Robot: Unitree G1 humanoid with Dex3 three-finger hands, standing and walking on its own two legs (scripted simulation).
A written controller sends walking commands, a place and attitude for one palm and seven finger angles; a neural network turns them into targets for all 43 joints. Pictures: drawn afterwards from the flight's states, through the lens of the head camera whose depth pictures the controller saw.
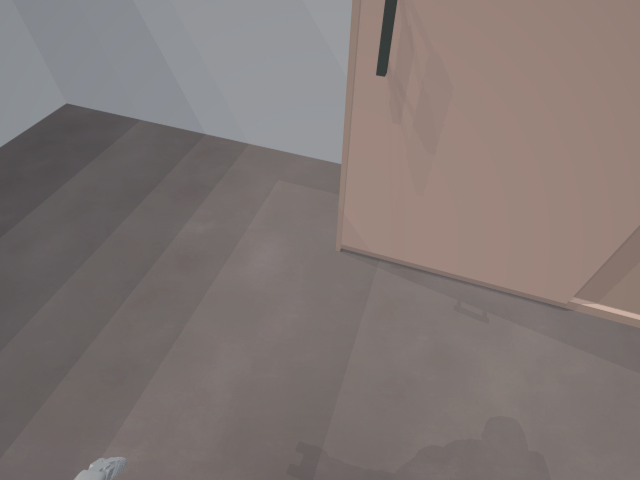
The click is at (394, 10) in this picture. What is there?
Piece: wardrobe's sliding door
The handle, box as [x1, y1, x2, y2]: [376, 0, 396, 76]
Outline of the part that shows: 396,0 385,0 376,71 377,75 384,76 386,73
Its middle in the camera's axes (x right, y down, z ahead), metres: +0.16 -0.49 +0.90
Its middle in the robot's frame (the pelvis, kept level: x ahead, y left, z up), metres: +1.03 -0.10 +0.13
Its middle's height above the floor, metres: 0.90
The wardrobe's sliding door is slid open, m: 0.00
